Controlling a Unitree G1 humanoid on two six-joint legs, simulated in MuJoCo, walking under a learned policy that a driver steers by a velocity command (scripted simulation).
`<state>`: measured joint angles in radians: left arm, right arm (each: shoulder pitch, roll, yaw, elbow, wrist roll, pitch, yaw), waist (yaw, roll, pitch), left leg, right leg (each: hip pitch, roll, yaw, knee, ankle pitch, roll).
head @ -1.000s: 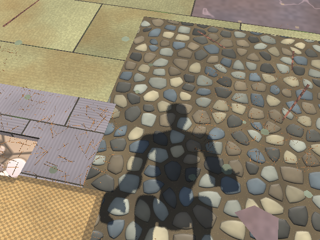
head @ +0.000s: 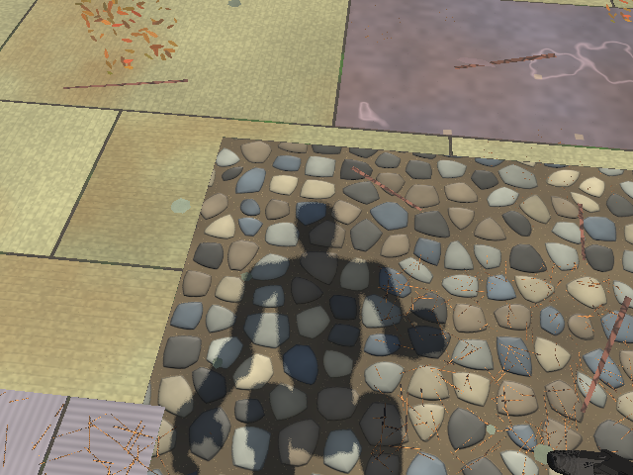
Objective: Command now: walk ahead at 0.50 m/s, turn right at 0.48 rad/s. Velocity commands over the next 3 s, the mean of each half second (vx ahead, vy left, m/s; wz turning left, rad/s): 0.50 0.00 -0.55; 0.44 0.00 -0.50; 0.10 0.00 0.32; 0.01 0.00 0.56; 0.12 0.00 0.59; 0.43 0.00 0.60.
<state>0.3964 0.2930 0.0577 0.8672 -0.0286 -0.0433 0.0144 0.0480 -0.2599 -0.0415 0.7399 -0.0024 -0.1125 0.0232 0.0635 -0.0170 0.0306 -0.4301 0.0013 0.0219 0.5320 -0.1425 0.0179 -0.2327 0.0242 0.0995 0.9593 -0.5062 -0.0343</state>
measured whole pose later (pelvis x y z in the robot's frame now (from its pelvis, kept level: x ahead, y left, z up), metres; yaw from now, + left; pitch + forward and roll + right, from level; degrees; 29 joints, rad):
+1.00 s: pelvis +0.51 -0.15 +0.00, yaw -32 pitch +2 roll +1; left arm 0.34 0.30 0.07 0.75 -0.01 -0.02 0.03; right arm 0.02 -0.28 -0.05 0.74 -0.03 -0.12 0.04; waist 0.06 -0.01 0.03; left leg -0.46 -0.05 -0.01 0.50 -0.08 0.03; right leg -0.20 0.11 0.21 0.90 -0.57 -0.01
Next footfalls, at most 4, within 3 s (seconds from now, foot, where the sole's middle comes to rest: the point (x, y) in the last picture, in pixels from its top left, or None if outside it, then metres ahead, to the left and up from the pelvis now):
0.44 right None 0.35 -0.19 -0.76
0.94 left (406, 370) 0.70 -0.13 -0.76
1.36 right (505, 421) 0.60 -0.34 -0.76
1.76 left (385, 388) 0.65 -0.09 -0.77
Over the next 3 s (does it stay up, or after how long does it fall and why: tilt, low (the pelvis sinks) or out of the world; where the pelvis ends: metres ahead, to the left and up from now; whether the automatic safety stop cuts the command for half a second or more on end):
stays up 0.80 -0.02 0.02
